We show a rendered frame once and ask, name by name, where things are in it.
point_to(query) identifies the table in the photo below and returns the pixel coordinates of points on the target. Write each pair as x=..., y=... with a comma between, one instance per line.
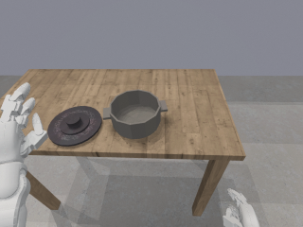
x=197, y=126

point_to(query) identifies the lid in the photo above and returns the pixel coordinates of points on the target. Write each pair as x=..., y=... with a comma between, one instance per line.
x=68, y=136

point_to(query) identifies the right robot hand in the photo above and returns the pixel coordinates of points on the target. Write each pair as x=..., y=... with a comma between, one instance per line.
x=245, y=216

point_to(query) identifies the pot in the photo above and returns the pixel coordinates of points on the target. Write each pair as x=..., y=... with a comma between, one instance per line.
x=135, y=114

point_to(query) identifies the knob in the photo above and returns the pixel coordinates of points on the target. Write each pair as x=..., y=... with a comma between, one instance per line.
x=73, y=120

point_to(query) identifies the left robot hand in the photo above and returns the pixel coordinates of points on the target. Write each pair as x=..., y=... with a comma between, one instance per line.
x=13, y=120

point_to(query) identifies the left robot forearm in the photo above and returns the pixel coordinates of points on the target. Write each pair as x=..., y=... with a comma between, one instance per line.
x=14, y=189

